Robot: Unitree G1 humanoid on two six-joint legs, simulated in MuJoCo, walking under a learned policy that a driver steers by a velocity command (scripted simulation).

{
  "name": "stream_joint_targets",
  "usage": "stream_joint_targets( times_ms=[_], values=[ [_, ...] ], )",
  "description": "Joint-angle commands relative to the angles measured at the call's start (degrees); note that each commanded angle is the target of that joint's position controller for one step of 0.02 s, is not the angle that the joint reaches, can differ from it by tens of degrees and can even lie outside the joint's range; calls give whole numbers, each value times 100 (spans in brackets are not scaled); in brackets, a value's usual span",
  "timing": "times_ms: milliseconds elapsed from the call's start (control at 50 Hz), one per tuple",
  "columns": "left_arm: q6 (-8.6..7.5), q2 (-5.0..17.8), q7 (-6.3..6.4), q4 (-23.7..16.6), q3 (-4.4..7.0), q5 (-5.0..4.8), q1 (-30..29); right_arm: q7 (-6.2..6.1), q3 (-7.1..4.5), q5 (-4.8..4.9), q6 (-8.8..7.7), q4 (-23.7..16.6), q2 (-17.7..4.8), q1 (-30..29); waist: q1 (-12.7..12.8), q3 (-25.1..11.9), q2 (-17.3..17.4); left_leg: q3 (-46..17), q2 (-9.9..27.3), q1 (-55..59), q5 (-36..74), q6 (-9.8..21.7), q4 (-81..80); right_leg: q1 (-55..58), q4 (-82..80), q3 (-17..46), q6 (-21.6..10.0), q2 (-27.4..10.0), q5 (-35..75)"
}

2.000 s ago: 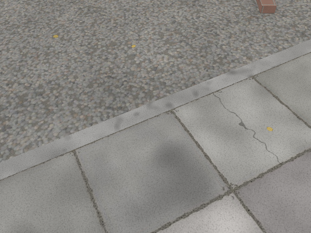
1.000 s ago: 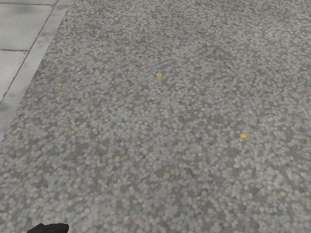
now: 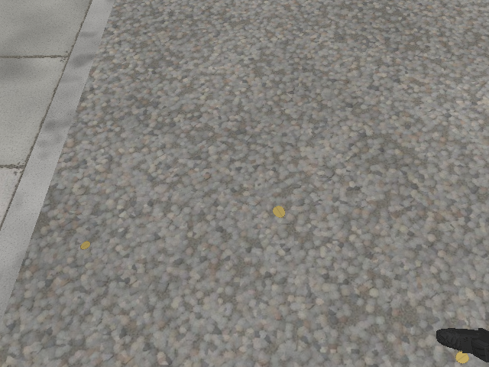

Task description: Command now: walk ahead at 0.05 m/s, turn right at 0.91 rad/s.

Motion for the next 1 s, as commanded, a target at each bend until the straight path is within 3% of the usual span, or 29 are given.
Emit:
stream_joint_targets(
  times_ms=[20, 60, 100, 180, 240, 280, 300, 320, 340, 360, 380, 400, 420, 480, 540, 580, 640, 680, 720, 740, 760, 780, 800, 820, 840, 860, 900, 960, 1000],
  values=[
    [-24, 796, 202, -693, 226, -31, -452, -45, -193, -31, -66, -347, -600, 15, -426, -1157, -400, -504, 32, -745, 591, -53, -630, 1431, -1258, 2212, -909, -1218, 1524],
    [33, 917, 288, -726, 292, 18, -316, -42, -138, 12, -73, -250, -395, 52, -374, -1317, -450, -495, -164, -573, 743, -203, -1354, 1515, -1135, 2179, -846, -1081, 1834],
    [87, 1007, 356, -752, 338, -3, -245, -46, -106, 50, -67, -196, -325, 39, -315, -1436, -556, -570, -259, -413, 908, -300, -1866, 1504, -1048, 2301, -786, -1026, 1569],
    [203, 1001, 372, -896, 346, 6, -399, -13, -152, 77, -61, -119, -446, 44, -211, -1339, -957, -628, -364, -4, 1224, -305, -2551, 1127, -1023, 2665, -582, -846, 523],
    [249, 989, 324, -990, 339, 4, -505, 42, -205, 88, -151, -98, -565, 129, -160, -1262, -1192, -663, -373, 334, 1173, -189, -3197, 1093, -878, 3040, -503, -783, 395],
    [273, 954, 304, -1069, 317, -38, -702, 78, -276, 93, -216, 2, -677, 474, -326, -1243, -1245, -605, -293, 965, 1553, -64, -4130, 909, -641, 3178, -358, -622, 340],
    [283, 850, 293, -1103, 274, -61, -746, 72, -338, 72, -225, 84, -801, 714, -411, -1265, -1090, -647, 0, 1544, 2038, 49, -4745, 613, -350, 3042, -183, -390, -89],
    [304, 483, 269, -1063, 167, -20, -324, 37, -417, -4, -183, 31, -1159, 734, -170, -1474, -53, -1685, 1212, 2284, 1989, 490, -5015, 2, 728, 2368, 78, 154, -1909],
    [252, 546, 235, -1217, 179, -42, -221, 14, -424, -206, -121, 2, -1381, 588, 87, -1145, 1502, -3078, 2123, 2105, 2385, 1327, -5387, -1068, 2056, 1268, 375, 757, -2671],
    [175, 1063, 191, -1156, 303, 25, -186, -13, -386, -244, -149, -163, -1122, 327, 84, -907, 1360, -3178, 2422, 1848, 2300, 1623, -5416, -1389, 3079, 1127, 578, 158, -2342],
    [186, 1265, 173, -988, 371, -12, -194, -80, -299, -172, -135, -281, -792, 93, 50, -791, 910, -2399, 2048, 1693, 2053, 1434, -5297, -1336, 3429, 1000, 660, -47, -1873],
    [234, 1160, 182, -865, 360, -9, -149, -144, -260, -96, -95, -329, -676, -12, 32, -690, 635, -1789, 1635, 1649, 1893, 1205, -5208, -1342, 3705, 888, 741, -121, -1510],
    [272, 1020, 176, -842, 317, 7, -94, -206, -241, -32, -68, -338, -674, 1, -23, -643, 557, -1441, 1493, 1722, 2012, 1144, -5186, -1479, 4021, 766, 814, -187, -1243],
    [270, 669, 129, -1035, 155, -96, -492, -287, -240, -85, -5, -252, -803, 481, -360, -593, 619, -695, 1431, 2136, 2711, 1278, -5251, -1767, 3714, 252, 977, -499, -938],
    [246, 495, 130, -1186, 57, -38, -833, -230, -290, -105, 42, -152, -987, 937, -639, -845, 700, -543, 1666, 2663, 3235, 1499, -5186, -1642, 2999, 203, 1085, -673, -1152],
    [229, 379, 121, -1180, -9, 20, -819, -141, -329, -62, 64, -148, -1128, 890, -601, -994, 749, -312, 1731, 2605, 3623, 1523, -5093, -1126, 2407, 110, 1037, -658, -1345],
    [246, 414, 115, -1048, -13, 22, -666, -18, -354, 41, 65, -136, -1234, 757, -505, -1068, 911, -30, 1762, 2331, 3989, 1463, -4947, -280, 1506, -161, 915, -468, -1317],
    [274, 417, 92, -981, -3, 17, -585, 26, -342, 142, 48, -62, -1236, 795, -439, -1076, 1000, -37, 1823, 2382, 3996, 1373, -4733, 125, 693, -194, 760, -365, -1134],
    [276, 415, 65, -764, 30, 21, -173, 23, -277, 262, 43, 24, -1097, 755, -175, -1112, 906, 166, 1677, 2075, 3828, 1036, -4218, 1135, -876, -300, 428, -199, -85],
    [273, 604, 94, -728, 76, 27, -89, 43, -187, 218, 5, 166, -831, 1089, -211, -1212, 472, 452, 1447, 1495, 3166, 607, -3767, 1999, -1246, 94, 250, -415, 776],
    [271, 1084, 181, -823, 149, 70, 12, 108, 4, -148, -46, 5, -366, 1186, -387, -1511, -1158, 912, 913, 157, 557, 27, -2378, 3121, -953, 1782, -181, -1836, 3175],
    [189, 1128, 156, -886, 121, 261, -227, 62, -47, -96, -42, -119, -518, 908, -205, -1491, -1650, 562, 483, -603, -874, -242, -1446, 2534, -919, 2393, -1300, -2669, 3484],
    [81, 830, 106, -832, 53, 293, -191, 10, -160, 15, -2, -82, -915, 680, 24, -1396, -1061, 179, 578, -526, -806, -296, -832, 2222, -1014, 2044, -1396, -2358, 3219],
    [0, 683, 95, -698, -5, 269, -385, -8, -179, 90, 36, -53, -881, 713, -140, -1193, -1035, 64, 606, -536, -489, -278, -721, 2046, -1011, 1610, -1117, -1979, 2911],
    [-36, 671, 101, -665, -4, 211, -594, -50, -186, 79, 81, 84, -833, 862, -239, -1102, -936, 22, 623, -502, -190, -302, -781, 1947, -1025, 1359, -891, -1733, 2631],
    [-54, 611, 115, -633, -34, 148, -782, -79, -198, 20, 126, 121, -862, 937, -308, -1011, -963, 10, 601, -367, 130, -365, -794, 1756, -1021, 1225, -831, -1661, 2846],
    [-60, 425, 149, -555, -108, 172, -926, -72, -156, 28, 142, 191, -703, 1134, -456, -1083, -936, 66, 510, 115, 505, -426, -1071, 1492, -1005, 948, -799, -1471, 3047],
    [-38, 361, 148, -407, -118, 174, -913, -54, -30, 36, 144, 144, -456, 947, -305, -1055, -954, 130, 477, 595, 581, -380, -2192, 1463, -932, 933, -784, -1405, 2589],
    [-20, 397, 133, -274, -117, 173, -831, -39, -14, 49, 148, 112, -500, 890, -225, -1029, -985, 155, 438, 867, 619, -319, -2763, 1448, -923, 1159, -857, -1500, 2234]
  ],
)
